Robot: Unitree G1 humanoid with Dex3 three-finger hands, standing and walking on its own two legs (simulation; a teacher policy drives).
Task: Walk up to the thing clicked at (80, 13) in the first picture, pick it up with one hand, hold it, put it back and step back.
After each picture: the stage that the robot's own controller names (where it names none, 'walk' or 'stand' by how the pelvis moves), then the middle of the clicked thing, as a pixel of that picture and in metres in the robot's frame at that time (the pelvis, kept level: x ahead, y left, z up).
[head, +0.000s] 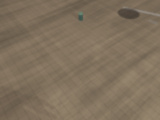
stand; (80, 16) +2.05 +0.08 -0.72
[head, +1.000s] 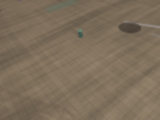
walk; (80, 33) +1.91 +0.24 -0.71
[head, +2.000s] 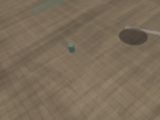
walk; (71, 47) +1.33 +0.32 -0.72
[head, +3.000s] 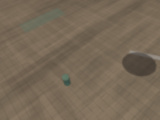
walk; (66, 80) +0.90 +0.29 -0.72
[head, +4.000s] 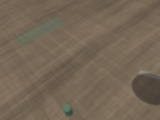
walk; (68, 110) +0.58 +0.26 -0.72
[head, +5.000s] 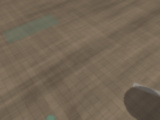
walk; out of the picture +0.45 +0.30 -0.68
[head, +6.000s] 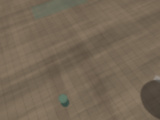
stand; (64, 100) +0.50 +0.28 -0.67
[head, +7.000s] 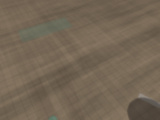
stand; out of the picture +0.48 +0.27 -0.71
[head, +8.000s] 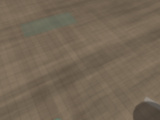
stand; out of the picture +0.42 +0.20 -0.72
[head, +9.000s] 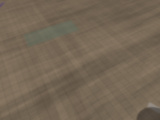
stand; out of the picture +0.40 +0.24 -0.72
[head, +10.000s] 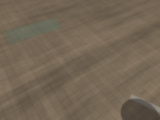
walk; out of the picture +0.44 +0.24 -0.72
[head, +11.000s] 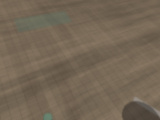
walk; out of the picture +0.45 +0.23 -0.70
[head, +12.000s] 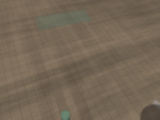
stand; (65, 117) +0.46 +0.14 -0.71
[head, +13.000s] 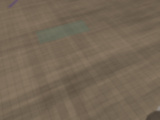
stand; out of the picture +0.44 +0.16 -0.73
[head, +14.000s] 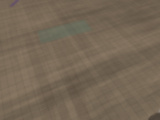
stand; out of the picture +0.43 +0.16 -0.73
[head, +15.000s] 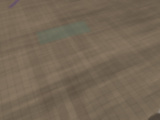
go down; out of the picture +0.42 +0.16 -0.73
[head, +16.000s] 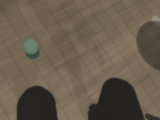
go down; (31, 49) +0.51 +0.18 -0.34
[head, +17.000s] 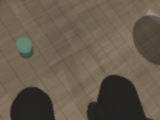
approach; (25, 48) +0.51 +0.19 -0.31
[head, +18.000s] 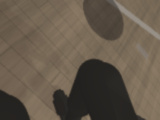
close in; out of the picture +0.50 +0.24 -0.24
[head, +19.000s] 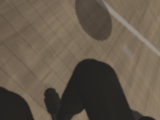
close; out of the picture +0.50 +0.25 -0.25
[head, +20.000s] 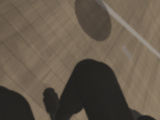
lift; out of the picture +0.47 +0.22 -0.26
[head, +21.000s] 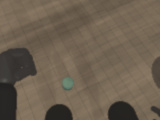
lift; (67, 84) +0.45 +0.10 -0.46
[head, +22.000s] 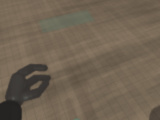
go down; out of the picture +0.42 +0.08 -0.67
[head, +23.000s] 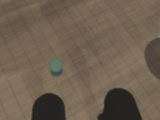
go down; (56, 68) +0.48 +0.11 -0.39
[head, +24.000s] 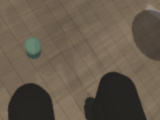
stand; (33, 48) +0.49 +0.14 -0.31
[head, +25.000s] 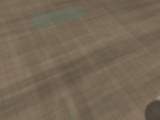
stand; out of the picture +0.40 +0.09 -0.64
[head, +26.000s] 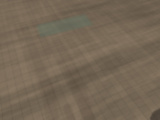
stand; out of the picture +0.40 +0.08 -0.66
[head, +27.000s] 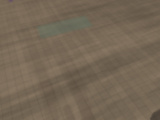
stand; out of the picture +0.40 +0.08 -0.66
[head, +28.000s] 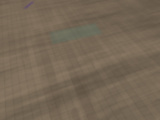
stand; out of the picture +0.42 +0.08 -0.72
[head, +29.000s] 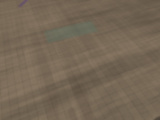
stand; out of the picture +0.40 +0.09 -0.73
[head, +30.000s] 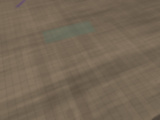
stand; out of the picture +0.40 +0.10 -0.73
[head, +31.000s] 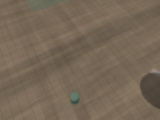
walk; (74, 98) +0.51 +0.08 -0.70
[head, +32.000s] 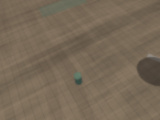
walk; (78, 78) +0.81 +0.18 -0.71
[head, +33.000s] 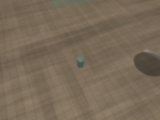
stand; (80, 62) +1.06 +0.10 -0.70
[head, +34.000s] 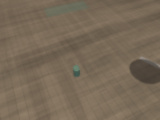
stand; (76, 71) +1.00 +0.12 -0.72
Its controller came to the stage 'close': yes
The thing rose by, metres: 0.00
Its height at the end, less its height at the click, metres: +0.00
